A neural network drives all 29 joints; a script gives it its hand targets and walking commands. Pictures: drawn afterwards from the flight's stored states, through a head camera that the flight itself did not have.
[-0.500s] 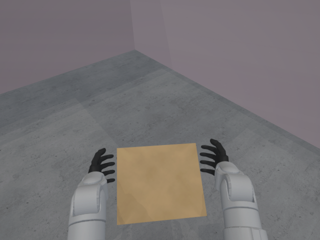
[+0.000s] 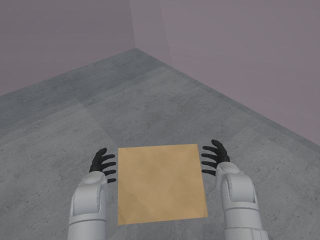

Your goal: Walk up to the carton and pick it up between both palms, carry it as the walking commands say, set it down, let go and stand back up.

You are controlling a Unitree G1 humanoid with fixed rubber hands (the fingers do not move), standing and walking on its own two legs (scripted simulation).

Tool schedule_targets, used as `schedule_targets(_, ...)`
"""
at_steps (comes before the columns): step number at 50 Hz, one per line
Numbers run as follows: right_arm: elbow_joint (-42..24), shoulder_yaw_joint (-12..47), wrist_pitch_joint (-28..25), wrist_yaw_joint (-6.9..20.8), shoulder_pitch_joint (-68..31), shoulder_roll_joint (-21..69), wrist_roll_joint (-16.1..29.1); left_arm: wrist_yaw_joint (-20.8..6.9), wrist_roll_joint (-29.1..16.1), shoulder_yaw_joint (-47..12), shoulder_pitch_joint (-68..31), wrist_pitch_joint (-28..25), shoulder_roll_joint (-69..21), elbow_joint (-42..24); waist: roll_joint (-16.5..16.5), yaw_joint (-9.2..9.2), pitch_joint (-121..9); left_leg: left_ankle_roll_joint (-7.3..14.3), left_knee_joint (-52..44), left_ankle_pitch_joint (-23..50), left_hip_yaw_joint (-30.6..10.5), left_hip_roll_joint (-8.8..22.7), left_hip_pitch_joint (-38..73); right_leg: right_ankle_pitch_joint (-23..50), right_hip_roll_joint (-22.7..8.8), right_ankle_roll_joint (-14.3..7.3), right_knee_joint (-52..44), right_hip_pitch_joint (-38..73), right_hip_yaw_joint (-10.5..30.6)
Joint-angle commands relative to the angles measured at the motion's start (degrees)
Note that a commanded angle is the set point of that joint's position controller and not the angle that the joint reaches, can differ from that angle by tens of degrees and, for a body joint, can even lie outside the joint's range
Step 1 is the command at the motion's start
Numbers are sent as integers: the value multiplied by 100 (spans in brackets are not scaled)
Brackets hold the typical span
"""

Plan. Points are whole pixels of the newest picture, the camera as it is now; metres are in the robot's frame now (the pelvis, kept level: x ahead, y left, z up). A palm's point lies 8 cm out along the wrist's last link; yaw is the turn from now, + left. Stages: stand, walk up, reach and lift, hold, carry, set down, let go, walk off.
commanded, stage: carry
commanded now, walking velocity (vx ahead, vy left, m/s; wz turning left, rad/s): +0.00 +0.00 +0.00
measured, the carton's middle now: (159, 183) +0.32 +0.00 -0.07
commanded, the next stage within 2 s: hold in 1.56 s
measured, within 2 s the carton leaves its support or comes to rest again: neither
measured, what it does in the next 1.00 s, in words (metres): steps on the spot: left foot, then right foot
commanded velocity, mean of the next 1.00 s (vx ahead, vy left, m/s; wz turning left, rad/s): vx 0.00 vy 0.00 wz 0.00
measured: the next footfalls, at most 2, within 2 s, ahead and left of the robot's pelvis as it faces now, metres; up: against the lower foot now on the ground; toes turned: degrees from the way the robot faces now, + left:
left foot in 0.12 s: -0.01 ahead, +0.09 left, +0.00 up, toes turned +8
right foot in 0.44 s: +0.06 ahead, -0.08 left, +0.00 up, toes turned +13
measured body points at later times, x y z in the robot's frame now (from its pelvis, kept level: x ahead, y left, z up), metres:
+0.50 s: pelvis -0.03 -0.04 -0.01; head -0.07 -0.05 +0.44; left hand +0.26 +0.12 +0.05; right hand +0.27 -0.20 +0.05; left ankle -0.05 +0.08 -0.73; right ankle +0.02 -0.08 -0.73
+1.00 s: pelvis -0.07 +0.00 +0.00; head -0.11 +0.00 +0.45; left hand +0.21 +0.17 +0.04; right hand +0.24 -0.14 +0.06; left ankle -0.10 +0.07 -0.74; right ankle +0.02 -0.08 -0.73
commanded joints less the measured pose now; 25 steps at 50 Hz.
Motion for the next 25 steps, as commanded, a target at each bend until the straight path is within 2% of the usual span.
schedule_targets(1,-384,3852,-120,1445,-2431,5391,1671,-1691,-1847,-3359,-2861,-354,-4986,-504,-676,100,-1920,-43,-354,-186,611,-495,-86,3699,-1252,1686,-1590,2233,1028)
schedule_targets(2,-615,3841,-155,1428,-2795,5298,1683,-1690,-1861,-3312,-3162,-383,-4878,-630,-919,49,-1931,66,-887,-28,754,-448,366,3905,-967,2135,-1352,2028,614)
schedule_targets(3,-792,3906,-195,1427,-2659,5317,1761,-1660,-1897,-3313,-3258,-410,-4739,-828,-899,-130,-2097,465,-1630,256,674,-138,1100,4371,-569,2711,-454,1583,283)
schedule_targets(4,-767,3933,-203,1441,-2539,5410,1747,-1668,-1826,-3326,-3022,-404,-4726,-649,-409,-142,-2286,785,-1810,1038,89,561,1483,3878,-447,2495,379,1448,286)
schedule_targets(5,-1039,4091,-213,1436,-2779,5497,1942,-1634,-1957,-3557,-3171,-409,-4748,-1014,267,84,-2325,930,-1516,2334,-685,1103,1335,1890,-699,1366,382,1414,782)
schedule_targets(6,-1127,4058,-179,1455,-2765,5314,1974,-1588,-1952,-3664,-3036,-396,-4819,-1054,586,142,-2322,1137,-1265,3369,-901,1425,1497,1094,-686,989,324,1126,833)
schedule_targets(7,-703,3800,-181,1489,-2968,5099,1812,-1563,-1726,-3483,-3216,-391,-4818,-567,975,125,-2273,1258,-1017,3847,-1195,1743,1456,-167,-694,544,440,884,961)
schedule_targets(8,-522,3586,-186,1498,-2722,5142,1795,-1510,-1835,-3534,-3715,-374,-4685,-1039,1525,89,-1963,1258,-979,2879,-1198,1910,897,-664,-728,414,415,824,990)
schedule_targets(9,-124,3491,-122,1519,-2039,5241,1640,-1512,-1785,-3605,-3192,-308,-4794,-752,1364,141,-1846,1007,-1022,2315,-852,1522,579,-479,-871,207,-81,1133,1007)
schedule_targets(10,-215,3498,-135,1519,-2212,5290,1655,-1499,-1844,-3638,-3559,-369,-4741,-1075,835,150,-1808,615,-977,1264,-514,1087,250,112,-934,141,-698,1439,1042)
schedule_targets(11,-107,3400,-139,1513,-2158,5233,1542,-1500,-1834,-3677,-3701,-381,-4751,-963,320,102,-1631,333,-704,566,-298,708,-21,1106,-1296,194,-1139,1585,1311)
schedule_targets(12,-210,3370,-164,1476,-2450,5048,1514,-1518,-1788,-3583,-3428,-354,-4773,-536,-174,86,-1652,195,-496,117,-272,471,-171,991,-1602,301,-1521,1624,1719)
schedule_targets(13,-384,3518,-132,1475,-2532,5137,1647,-1535,-1848,-3636,-3321,-361,-4792,-669,-512,64,-1736,180,-557,-11,-111,230,66,563,-1646,638,-1891,1418,1836)
schedule_targets(14,-377,3512,-137,1477,-2453,5067,1561,-1573,-1842,-3639,-3084,-344,-4906,-384,-525,20,-1650,216,-842,-45,223,41,432,594,-1438,1137,-2170,1158,1584)
schedule_targets(15,-248,3489,-142,1512,-2274,5208,1563,-1596,-1860,-3624,-3299,-377,-4821,-631,-540,-81,-1701,415,-1346,25,417,66,938,942,-1017,1848,-1951,904,1067)
schedule_targets(16,-179,3495,-219,1539,-2146,5289,1560,-1621,-1789,-3497,-3223,-402,-4797,-503,-472,-262,-1713,841,-1855,13,488,384,1548,1842,-358,2799,-998,467,328)
schedule_targets(17,-60,3422,-225,1510,-2267,5363,1502,-1649,-1719,-3373,-3388,-378,-4778,-374,837,-268,-1774,1386,-2600,187,-815,1652,824,1366,128,2867,1588,860,42)
schedule_targets(18,-49,3473,-234,1522,-2377,5458,1533,-1652,-1727,-3344,-3391,-371,-4637,-463,2040,-46,-1594,1840,-2110,715,-2280,2880,-817,-1499,-505,1385,3844,1060,1359)
schedule_targets(19,-244,3573,-197,1507,-2500,5365,1592,-1611,-1838,-3368,-3743,-376,-4431,-850,1349,136,-1351,1477,-1824,567,-1942,2699,-2118,-2153,-902,504,3282,1524,2294)
schedule_targets(20,-188,3591,-138,1503,-2642,5266,1568,-1586,-1692,-3175,-3345,-372,-4512,-383,847,361,-1192,796,-1102,337,-926,1925,-2116,-1763,-921,-116,1128,1535,2107)
schedule_targets(21,23,3472,-173,1510,-2780,5084,1488,-1522,-1672,-3122,-3808,-450,-4568,-327,431,305,-745,140,-504,494,-180,959,-470,-1223,-630,-87,-1345,233,1437)
schedule_targets(22,-126,3516,-134,1445,-2379,5002,1525,-1546,-1762,-3344,-3344,-376,-4544,-393,-188,165,-887,163,-317,598,-230,688,-484,52,-704,7,-1410,935,1158)
schedule_targets(23,-184,3526,-69,1410,-2253,4885,1518,-1577,-1852,-3462,-3208,-337,-4515,-310,-1065,102,-886,-111,290,16,-428,314,-1444,982,-1789,-58,-1676,1385,2855)
schedule_targets(24,205,3341,-47,1453,-2486,4814,1498,-1569,-1703,-3285,-3208,-387,-4493,-36,-860,50,-846,-146,562,-236,-523,110,-965,549,-1967,57,-1848,739,3274)
schedule_targets(25,53,3383,-91,1451,-2665,4880,1515,-1583,-1801,-3384,-3372,-392,-4601,-187,-438,72,-1143,-79,630,-217,-513,40,-700,150,-1831,216,-1915,836,3048)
